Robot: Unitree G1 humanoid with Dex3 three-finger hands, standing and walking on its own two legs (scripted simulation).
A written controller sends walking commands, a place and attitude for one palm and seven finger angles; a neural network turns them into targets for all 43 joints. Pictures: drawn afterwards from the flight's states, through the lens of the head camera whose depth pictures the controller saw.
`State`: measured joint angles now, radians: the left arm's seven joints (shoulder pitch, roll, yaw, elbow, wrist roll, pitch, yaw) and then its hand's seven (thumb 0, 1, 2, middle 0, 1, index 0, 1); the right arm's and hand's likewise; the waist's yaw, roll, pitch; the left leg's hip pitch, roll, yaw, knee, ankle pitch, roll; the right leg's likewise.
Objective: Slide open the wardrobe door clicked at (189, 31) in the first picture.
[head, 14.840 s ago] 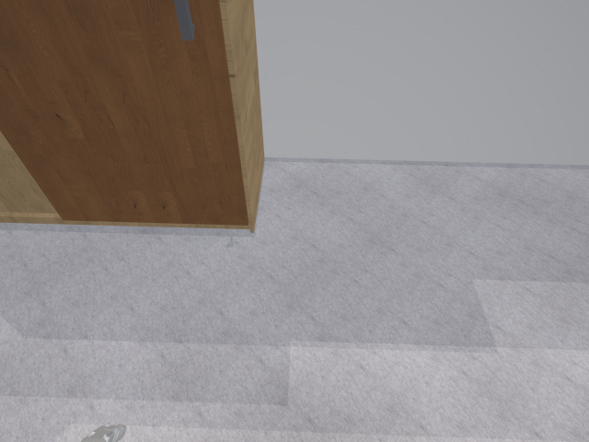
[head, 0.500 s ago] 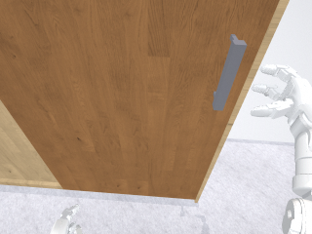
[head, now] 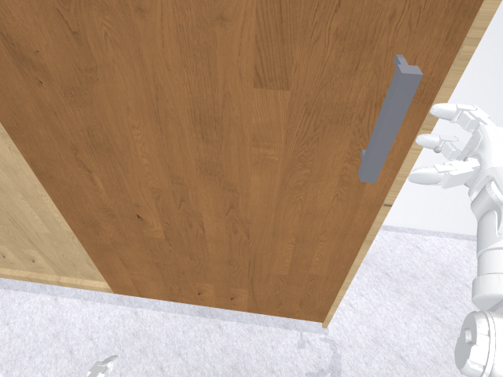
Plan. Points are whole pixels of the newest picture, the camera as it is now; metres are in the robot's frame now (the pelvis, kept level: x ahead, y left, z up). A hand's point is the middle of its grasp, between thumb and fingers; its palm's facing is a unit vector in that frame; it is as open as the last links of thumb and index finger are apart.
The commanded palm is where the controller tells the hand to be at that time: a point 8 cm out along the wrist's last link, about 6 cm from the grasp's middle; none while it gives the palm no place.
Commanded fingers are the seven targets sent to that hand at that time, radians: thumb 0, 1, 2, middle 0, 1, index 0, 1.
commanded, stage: move the hooked fingers beside the handle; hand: right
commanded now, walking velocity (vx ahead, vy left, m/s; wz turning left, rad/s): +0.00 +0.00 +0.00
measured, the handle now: (382, 122) +0.48 -0.15 +0.20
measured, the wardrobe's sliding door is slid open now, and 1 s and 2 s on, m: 0.00 0.00 0.00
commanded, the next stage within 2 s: feel for the door with the fingertips in 0.46 s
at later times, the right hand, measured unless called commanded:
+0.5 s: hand (437, 152) +0.40 -0.21 +0.21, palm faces +0.06 +1.00 +0.00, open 14.0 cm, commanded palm +0.38 -0.26 +0.21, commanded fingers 0.00 0.50 -0.30 0.30 1.20 0.30 1.20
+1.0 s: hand (407, 147) +0.40 -0.17 +0.21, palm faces +0.04 +1.00 +0.01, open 14.0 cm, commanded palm +0.39 -0.23 +0.21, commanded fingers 0.00 0.50 -0.30 0.30 1.20 0.30 1.20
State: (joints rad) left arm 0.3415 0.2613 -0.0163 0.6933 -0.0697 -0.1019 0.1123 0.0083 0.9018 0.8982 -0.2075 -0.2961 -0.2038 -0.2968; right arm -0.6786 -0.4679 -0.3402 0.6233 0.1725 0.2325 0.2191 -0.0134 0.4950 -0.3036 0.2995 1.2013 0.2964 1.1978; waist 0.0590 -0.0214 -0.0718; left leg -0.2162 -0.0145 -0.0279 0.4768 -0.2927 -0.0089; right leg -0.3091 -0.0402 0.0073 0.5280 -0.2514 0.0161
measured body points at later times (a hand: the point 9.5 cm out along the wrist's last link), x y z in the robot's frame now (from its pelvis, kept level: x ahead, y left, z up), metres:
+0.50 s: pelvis +0.00 +0.00 +0.00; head -0.02 +0.01 +0.45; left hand +0.14 +0.26 -0.09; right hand +0.39 -0.26 +0.22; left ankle -0.03 +0.13 -0.74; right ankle +0.01 -0.13 -0.74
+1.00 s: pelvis -0.01 +0.01 +0.00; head -0.03 +0.01 +0.45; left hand +0.11 +0.26 -0.10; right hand +0.40 -0.22 +0.21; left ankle -0.03 +0.13 -0.74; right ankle +0.01 -0.13 -0.74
